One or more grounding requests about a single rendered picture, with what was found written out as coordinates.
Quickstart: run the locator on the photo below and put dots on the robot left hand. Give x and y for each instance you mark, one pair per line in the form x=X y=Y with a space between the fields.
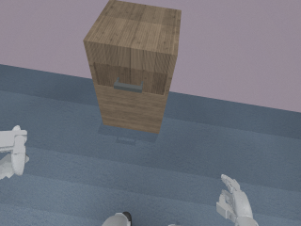
x=13 y=141

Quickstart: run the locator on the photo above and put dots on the cabinet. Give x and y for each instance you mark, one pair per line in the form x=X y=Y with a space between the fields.
x=136 y=36

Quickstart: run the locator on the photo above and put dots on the robot right forearm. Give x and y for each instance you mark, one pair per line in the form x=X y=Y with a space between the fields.
x=245 y=221

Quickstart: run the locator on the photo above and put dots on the drawer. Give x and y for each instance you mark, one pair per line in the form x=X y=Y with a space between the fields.
x=107 y=75

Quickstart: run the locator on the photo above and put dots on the handle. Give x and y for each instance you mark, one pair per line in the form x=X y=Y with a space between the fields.
x=128 y=87

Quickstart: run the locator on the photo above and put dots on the left robot foot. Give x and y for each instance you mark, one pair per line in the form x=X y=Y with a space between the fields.
x=128 y=216

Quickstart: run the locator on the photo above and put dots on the left robot thigh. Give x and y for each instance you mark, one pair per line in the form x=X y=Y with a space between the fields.
x=117 y=220

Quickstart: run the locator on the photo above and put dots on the robot right hand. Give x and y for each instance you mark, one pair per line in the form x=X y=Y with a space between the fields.
x=233 y=205

